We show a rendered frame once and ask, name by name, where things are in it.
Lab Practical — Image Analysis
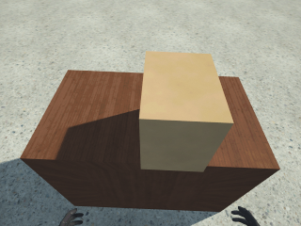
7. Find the robot right hand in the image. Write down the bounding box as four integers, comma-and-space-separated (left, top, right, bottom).
231, 206, 261, 226

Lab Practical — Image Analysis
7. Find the carton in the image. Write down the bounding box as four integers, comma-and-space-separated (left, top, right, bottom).
139, 51, 234, 172

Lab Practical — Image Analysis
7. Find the robot left hand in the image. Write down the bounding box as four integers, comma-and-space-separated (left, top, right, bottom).
58, 208, 84, 226

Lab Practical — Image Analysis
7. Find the pedestal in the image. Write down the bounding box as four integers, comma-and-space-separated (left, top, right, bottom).
20, 70, 280, 212

